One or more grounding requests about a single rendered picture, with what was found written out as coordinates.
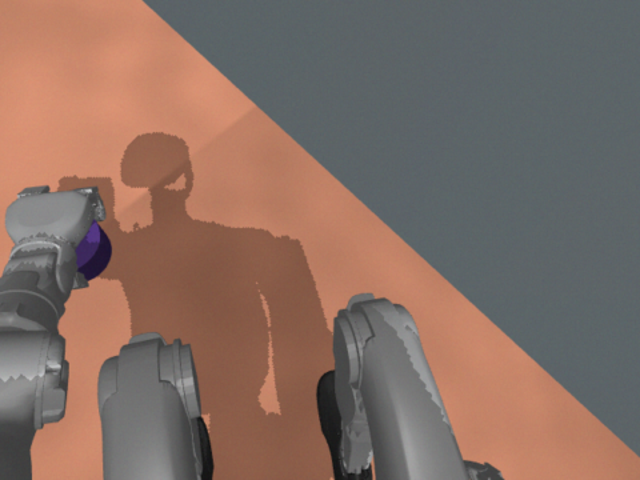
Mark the right robot hand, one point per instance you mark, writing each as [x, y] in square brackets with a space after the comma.
[477, 471]

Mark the left robot foot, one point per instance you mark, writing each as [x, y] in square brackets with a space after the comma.
[206, 452]

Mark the left robot arm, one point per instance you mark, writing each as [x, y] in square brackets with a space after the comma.
[35, 284]

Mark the left robot hand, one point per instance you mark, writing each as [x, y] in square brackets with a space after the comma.
[63, 215]

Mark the tin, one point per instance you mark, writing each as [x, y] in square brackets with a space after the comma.
[93, 252]

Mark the right robot foot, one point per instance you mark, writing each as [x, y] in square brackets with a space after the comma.
[330, 420]

